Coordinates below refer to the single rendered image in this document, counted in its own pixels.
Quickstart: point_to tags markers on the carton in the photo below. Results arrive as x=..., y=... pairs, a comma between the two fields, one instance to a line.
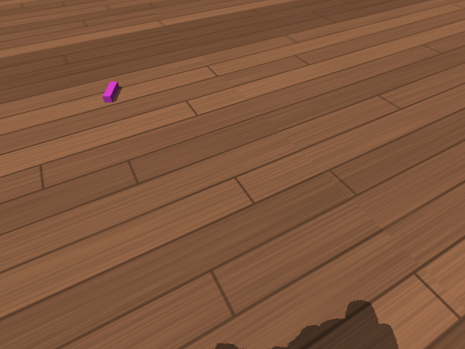
x=111, y=92

